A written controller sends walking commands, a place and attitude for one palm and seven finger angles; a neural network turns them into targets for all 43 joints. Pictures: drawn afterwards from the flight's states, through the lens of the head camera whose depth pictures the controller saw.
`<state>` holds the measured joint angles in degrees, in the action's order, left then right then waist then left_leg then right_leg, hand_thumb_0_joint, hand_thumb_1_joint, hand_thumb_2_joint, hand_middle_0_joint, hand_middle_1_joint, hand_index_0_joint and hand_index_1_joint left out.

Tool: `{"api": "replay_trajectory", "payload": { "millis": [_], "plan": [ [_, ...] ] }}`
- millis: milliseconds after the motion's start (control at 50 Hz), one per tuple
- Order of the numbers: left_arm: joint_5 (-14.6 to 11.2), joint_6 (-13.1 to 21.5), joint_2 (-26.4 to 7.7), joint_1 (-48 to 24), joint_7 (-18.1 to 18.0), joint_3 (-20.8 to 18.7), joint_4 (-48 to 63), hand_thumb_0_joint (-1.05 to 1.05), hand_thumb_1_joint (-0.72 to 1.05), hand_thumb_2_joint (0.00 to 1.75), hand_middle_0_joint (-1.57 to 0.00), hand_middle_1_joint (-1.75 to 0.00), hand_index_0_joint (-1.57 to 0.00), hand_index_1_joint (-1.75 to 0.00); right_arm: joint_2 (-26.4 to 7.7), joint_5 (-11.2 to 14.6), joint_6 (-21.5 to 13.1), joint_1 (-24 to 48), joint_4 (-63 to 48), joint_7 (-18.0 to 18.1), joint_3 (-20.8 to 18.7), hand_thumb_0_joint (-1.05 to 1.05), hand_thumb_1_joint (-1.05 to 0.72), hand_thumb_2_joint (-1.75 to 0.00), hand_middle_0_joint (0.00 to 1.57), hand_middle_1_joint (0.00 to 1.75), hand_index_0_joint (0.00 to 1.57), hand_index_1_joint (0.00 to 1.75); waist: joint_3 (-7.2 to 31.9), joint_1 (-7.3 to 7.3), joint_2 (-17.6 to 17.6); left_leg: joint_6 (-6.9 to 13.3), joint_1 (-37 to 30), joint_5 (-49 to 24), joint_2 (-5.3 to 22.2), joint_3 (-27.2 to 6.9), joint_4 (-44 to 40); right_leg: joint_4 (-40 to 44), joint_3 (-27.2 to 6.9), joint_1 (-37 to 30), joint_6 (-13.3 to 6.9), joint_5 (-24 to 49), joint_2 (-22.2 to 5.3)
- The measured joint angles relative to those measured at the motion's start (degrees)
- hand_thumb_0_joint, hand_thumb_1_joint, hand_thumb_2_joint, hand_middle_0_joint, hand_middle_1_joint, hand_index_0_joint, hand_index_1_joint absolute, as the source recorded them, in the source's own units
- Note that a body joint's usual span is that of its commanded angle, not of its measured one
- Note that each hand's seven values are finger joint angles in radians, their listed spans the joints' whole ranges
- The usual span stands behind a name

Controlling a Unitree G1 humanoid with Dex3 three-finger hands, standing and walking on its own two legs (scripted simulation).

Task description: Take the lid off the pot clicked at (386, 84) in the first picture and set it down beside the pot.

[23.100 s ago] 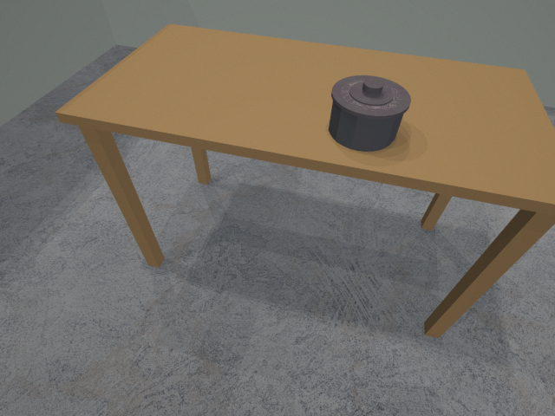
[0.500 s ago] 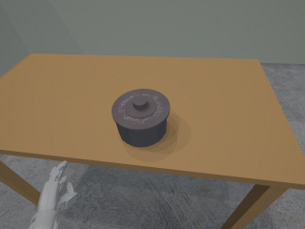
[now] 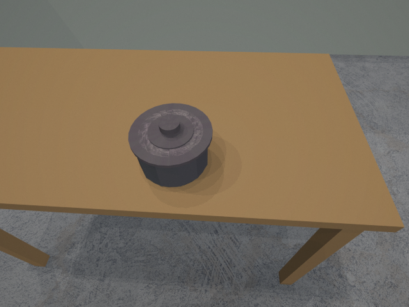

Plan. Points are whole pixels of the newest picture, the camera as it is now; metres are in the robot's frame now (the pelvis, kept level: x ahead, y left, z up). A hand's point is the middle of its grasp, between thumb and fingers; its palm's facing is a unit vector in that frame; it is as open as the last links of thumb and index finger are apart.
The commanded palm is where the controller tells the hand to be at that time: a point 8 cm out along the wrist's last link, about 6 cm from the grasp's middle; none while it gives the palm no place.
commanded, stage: come to a stop and stand still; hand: left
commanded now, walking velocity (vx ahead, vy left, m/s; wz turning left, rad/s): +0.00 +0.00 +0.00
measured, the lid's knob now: (169, 125) +0.43 +0.10 +0.11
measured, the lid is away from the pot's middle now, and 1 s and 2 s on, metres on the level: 0.01 0.01 0.01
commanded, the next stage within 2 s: look again from close up in 0.42 s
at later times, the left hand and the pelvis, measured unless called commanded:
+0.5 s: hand out of the picture +0.03 +0.19 -0.17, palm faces -0.01 -0.97 -0.23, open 7.4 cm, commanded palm none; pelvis +0.01 +0.01 +0.00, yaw -1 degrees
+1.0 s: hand out of the picture -0.02 +0.17 -0.17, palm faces -0.01 -0.98 -0.22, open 7.4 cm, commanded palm none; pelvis -0.01 +0.00 +0.00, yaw -2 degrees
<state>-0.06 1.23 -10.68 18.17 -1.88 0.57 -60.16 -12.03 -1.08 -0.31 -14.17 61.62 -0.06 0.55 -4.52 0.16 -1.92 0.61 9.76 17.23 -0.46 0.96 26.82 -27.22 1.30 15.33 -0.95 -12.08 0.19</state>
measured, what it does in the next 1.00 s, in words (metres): stands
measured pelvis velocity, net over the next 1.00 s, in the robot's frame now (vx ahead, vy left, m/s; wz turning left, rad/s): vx -0.01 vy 0.00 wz -0.03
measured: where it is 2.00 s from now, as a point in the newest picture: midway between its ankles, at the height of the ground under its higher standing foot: outside the picture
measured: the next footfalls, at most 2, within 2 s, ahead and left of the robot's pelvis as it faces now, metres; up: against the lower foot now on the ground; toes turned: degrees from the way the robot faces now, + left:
none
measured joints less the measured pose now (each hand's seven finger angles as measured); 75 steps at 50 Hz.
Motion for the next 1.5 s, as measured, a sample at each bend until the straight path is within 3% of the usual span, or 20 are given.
{"api": "replay_trajectory", "payload": {
  "millis": [320,1060,1500],
  "plan": [
    [0.5,0.3,0.9,-3.0,-0.7,0.7,-0.5,0.00,0.91,0.90,-0.20,-0.30,-0.20,-0.30,1.2,0.3,-1.4,3.0,1.7,0.6,-0.3,0.00,-0.93,-0.90,0.20,0.30,0.20,0.30,2.7,0.25,1.1,1.5,-4.1,-0.4,-2.1,1.3,-3.3,-0.7,-1.6,-2.0,1.6,-1.5,-1.9],
    [1.0,0.2,2.9,1.8,-0.6,0.7,-2.4,0.00,0.91,0.90,-0.20,-0.30,-0.20,-0.30,4.7,0.6,-1.0,-4.0,4.8,0.8,-0.5,0.00,-0.91,-0.90,0.20,0.30,0.20,0.30,2.8,-0.14,1.0,-0.1,-2.2,-1.4,-0.1,2.0,-2.3,0.0,-2.0,-0.5,-0.1,0.8,0.2],
    [1.1,0.4,3.5,1.9,-1.0,0.2,-1.9,0.00,0.91,0.90,-0.20,-0.30,-0.20,-0.30,6.7,0.8,-1.1,-6.0,4.2,0.9,-0.4,0.00,-0.91,-0.90,0.20,0.30,0.20,0.30,2.7,-0.33,1.4,0.3,0.0,-0.7,0.1,2.2,0.1,-0.5,-2.1,0.9,0.3,1.2,0.3]
  ]
}}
